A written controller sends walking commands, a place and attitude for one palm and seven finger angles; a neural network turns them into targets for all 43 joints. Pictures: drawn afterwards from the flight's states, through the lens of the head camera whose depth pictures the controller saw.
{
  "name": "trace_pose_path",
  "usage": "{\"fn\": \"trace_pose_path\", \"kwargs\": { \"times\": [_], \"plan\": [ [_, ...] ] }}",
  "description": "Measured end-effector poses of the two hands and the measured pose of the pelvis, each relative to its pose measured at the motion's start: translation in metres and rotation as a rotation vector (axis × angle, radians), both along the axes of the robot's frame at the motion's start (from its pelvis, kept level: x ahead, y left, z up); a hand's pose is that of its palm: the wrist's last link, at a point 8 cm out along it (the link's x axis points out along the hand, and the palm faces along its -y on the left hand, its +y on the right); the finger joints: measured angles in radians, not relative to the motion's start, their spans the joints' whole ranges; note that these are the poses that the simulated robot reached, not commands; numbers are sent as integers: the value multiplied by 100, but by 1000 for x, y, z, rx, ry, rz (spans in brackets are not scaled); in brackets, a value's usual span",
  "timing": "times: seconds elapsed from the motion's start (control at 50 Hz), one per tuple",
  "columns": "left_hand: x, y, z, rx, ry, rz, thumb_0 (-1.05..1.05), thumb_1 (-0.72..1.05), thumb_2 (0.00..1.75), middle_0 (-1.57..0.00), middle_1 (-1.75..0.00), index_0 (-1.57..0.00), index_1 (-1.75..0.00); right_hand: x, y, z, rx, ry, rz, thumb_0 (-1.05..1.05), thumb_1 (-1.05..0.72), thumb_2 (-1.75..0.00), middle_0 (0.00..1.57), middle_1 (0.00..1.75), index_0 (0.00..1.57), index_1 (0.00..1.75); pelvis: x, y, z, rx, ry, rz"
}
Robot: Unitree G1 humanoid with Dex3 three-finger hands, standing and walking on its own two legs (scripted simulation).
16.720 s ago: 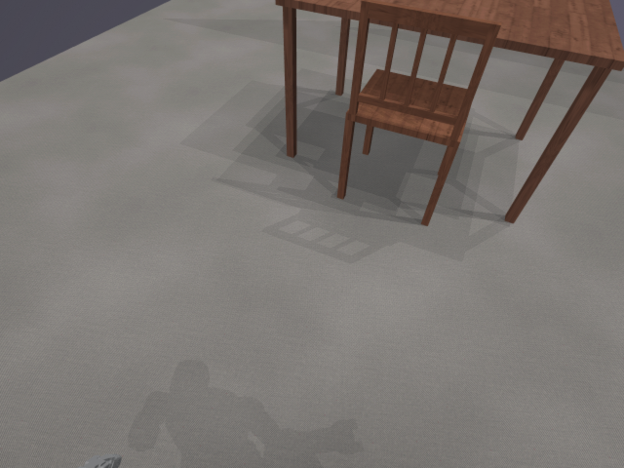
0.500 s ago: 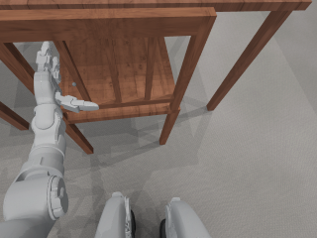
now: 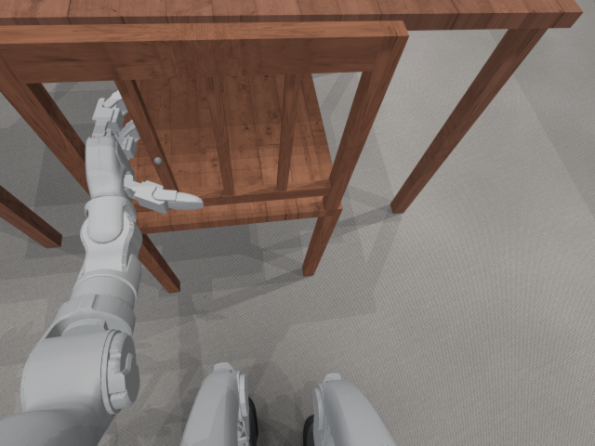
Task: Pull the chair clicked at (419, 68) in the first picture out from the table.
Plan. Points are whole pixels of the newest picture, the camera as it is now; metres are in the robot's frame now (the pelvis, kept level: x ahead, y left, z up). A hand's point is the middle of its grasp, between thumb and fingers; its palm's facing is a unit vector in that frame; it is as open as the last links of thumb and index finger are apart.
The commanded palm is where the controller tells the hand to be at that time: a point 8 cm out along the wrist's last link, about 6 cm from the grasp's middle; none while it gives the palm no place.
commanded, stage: hook a spindle and tug to test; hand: left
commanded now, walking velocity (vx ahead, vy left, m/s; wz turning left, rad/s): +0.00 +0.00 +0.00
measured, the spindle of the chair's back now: (222, 144) +0.52 +0.09 +0.02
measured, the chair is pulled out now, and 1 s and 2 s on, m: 0.00 0.01 0.10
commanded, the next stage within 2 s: step backward, pulling the chair out in 1.18 s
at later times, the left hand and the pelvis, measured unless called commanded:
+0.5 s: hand (166, 157) +0.49 +0.16 +0.03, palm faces +0.15 -0.99 -0.03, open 6.4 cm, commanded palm +0.46 +0.20 +0.03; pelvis +0.00 -0.01 +0.00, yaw +0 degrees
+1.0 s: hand (170, 168) +0.47 +0.15 +0.03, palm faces +0.12 -0.99 -0.02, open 5.0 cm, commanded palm +0.42 +0.20 +0.03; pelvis +0.01 -0.01 +0.01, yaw +0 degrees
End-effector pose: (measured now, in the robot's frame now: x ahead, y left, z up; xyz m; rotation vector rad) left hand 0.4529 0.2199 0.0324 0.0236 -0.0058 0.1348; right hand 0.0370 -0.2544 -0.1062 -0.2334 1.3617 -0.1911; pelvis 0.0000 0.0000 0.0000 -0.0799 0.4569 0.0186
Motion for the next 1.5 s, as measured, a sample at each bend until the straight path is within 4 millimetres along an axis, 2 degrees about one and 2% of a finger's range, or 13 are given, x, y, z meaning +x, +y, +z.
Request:
{"fn": "trace_pose_path", "kwargs": {
  "times": [0.12, 0.28, 0.46, 0.56, 0.68, 1.16, 1.3, 1.36, 1.44, 1.5],
  "plan": [
    [-1, -1, -1, -3, 0, 6, -1, -43, 33, -30, -82, -30, -82, -6, -3, 0, -6, 9, 0, 1, -91, -90, 20, 30, 21, 30, -2, -2, 0, -1, -1, 4],
    [2, -8, 3, 4, -8, -5, 0, -11, 47, -43, -123, -43, -123, -10, -7, -1, -10, 14, -8, 1, -91, -90, 20, 30, 21, 30, -3, -4, -1, 2, 0, 2],
    [4, -11, -2, 6, 9, 10, 0, 36, 67, -49, -141, -49, -141, -9, -10, -2, -6, 6, -9, 1, -91, -90, 20, 30, 21, 30, -3, -8, -2, 7, 4, -3],
    [7, -7, 0, 8, -9, 11, 1, 62, 78, -50, -144, -50, -144, -9, -11, -3, -7, 10, -13, 1, -91, -90, 20, 30, 21, 30, -1, -9, -4, 8, 8, -5],
    [3, -15, 0, -3, 6, -27, 1, 77, 83, -50, -145, -50, -145, -5, -10, -1, 5, 5, -23, 1, -91, -90, 20, 30, 21, 30, 2, -9, 0, 12, 3, -10],
    [-24, -17, 1, -4, 7, -8, 2, 78, 80, -47, -144, -44, -145, 46, -8, 8, 28, -97, 9, 1, -91, -90, 20, 30, 21, 30, 18, -9, 12, 30, -12, -16],
    [-25, -15, 0, 2, -5, -21, 1, 77, 81, -48, -144, -45, -145, 56, -10, 6, 13, -115, 36, 1, -91, -90, 20, 30, 21, 30, 17, -10, 9, 26, -12, -2],
    [-24, -17, 10, 49, 106, -9, 1, 77, 83, -47, -140, -45, -145, 56, -5, 18, 16, -100, -20, 1, -91, -90, 20, 30, 20, 30, 15, -9, 24, 31, -83, 10],
    [-25, -21, 26, 84, 328, 7, 3, 78, 84, -40, -128, -44, -145, 54, 8, 51, 28, -92, -54, 1, -91, -90, 20, 30, 20, 30, 23, -3, 62, 38, -144, 9],
    [-31, -24, 32, 36, 426, 17, 3, 79, 83, -33, -118, -45, -145, 51, 12, 73, 15, -90, -58, 1, -91, -90, 20, 30, 21, 30, 30, 1, 84, 41, -175, 3]
  ]
}}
